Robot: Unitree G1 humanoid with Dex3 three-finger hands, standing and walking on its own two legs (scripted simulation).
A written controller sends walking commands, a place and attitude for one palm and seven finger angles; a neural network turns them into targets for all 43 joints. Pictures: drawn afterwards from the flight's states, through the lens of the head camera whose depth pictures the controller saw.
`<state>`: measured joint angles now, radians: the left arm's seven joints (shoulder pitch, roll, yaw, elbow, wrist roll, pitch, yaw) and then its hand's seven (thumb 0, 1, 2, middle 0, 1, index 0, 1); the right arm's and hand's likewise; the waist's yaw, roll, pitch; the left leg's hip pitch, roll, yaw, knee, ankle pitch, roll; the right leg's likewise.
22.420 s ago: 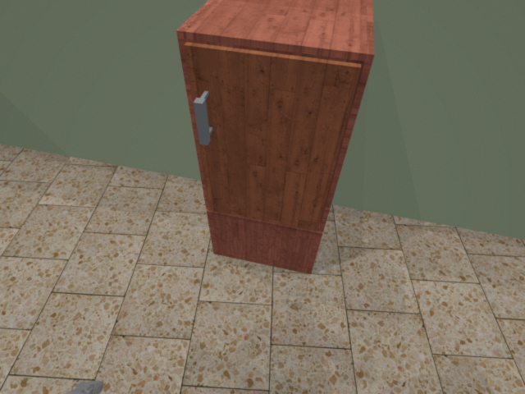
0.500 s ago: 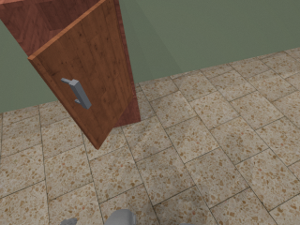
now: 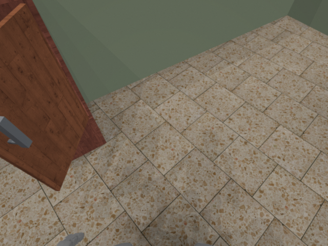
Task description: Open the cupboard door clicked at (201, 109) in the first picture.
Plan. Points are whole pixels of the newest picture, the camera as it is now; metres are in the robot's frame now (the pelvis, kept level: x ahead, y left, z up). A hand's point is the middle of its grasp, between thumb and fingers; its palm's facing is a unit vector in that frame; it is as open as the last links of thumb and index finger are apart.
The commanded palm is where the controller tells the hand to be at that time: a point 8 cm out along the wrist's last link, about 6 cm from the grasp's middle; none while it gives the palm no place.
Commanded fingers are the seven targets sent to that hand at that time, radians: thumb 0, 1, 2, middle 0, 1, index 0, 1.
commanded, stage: walk to a spot facing it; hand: left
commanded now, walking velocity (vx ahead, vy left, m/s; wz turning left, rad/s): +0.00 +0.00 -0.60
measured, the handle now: (6, 132) +0.37 +0.46 +0.01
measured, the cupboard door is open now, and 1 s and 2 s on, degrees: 51 51 51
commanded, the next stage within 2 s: turn to face it in 1.66 s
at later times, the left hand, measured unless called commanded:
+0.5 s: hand (115, 222) +0.18 +0.16 -0.15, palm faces -0.27 -0.94 -0.18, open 7.4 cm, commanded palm none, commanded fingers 0.00 0.90 0.90 -0.20 -0.30 -0.20 -0.30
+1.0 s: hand (177, 175) +0.33 -0.01 -0.15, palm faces -0.50 -0.84 -0.20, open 7.2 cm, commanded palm none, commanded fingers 0.00 0.90 0.90 -0.20 -0.30 -0.20 -0.30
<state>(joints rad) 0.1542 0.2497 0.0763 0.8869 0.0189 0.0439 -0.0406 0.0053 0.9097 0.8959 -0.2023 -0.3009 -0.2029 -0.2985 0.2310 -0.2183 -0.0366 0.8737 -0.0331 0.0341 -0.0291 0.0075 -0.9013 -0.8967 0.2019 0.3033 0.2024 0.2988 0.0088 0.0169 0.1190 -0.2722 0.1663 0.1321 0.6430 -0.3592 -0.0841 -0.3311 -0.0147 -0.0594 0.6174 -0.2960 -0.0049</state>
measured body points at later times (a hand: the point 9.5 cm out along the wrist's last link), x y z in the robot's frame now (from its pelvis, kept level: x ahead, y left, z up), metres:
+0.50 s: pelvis +0.04 -0.01 +0.02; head +0.08 -0.01 +0.46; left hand +0.20 +0.21 -0.13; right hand +0.00 -0.25 -0.12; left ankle +0.05 +0.13 -0.72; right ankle +0.01 -0.13 -0.65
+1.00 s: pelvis +0.19 -0.15 +0.02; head +0.22 -0.17 +0.47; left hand +0.36 +0.03 -0.13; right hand +0.12 -0.40 -0.12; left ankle +0.32 -0.06 -0.68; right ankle +0.10 -0.20 -0.72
